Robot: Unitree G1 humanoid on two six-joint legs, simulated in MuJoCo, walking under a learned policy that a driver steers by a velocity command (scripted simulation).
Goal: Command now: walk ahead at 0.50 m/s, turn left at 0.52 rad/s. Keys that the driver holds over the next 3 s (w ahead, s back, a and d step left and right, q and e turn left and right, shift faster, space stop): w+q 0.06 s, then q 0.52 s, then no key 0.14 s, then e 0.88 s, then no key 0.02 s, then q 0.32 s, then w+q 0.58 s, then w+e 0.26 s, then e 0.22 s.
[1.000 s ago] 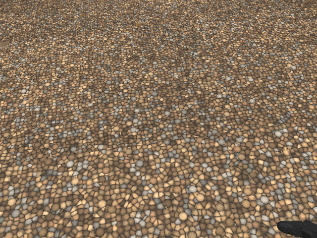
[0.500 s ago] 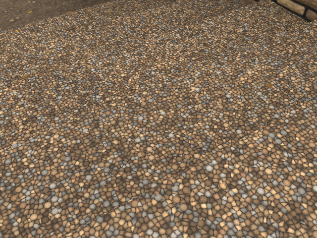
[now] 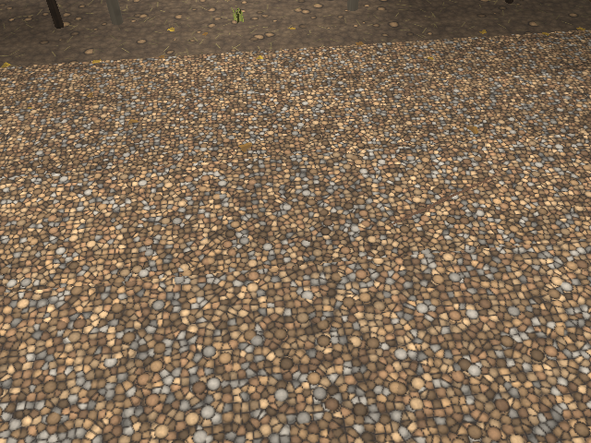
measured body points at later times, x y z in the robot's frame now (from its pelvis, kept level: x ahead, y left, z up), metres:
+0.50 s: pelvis +0.21 +0.04 +0.00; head +0.23 +0.04 +0.45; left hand +0.33 +0.32 -0.09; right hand +0.37 -0.19 -0.11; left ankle +0.20 +0.13 -0.74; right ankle +0.29 -0.08 -0.70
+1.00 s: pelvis +0.24 +0.03 -0.01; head +0.27 +0.03 +0.43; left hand +0.30 +0.31 -0.11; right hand +0.44 -0.18 -0.13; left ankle +0.16 +0.15 -0.74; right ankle +0.28 -0.07 -0.74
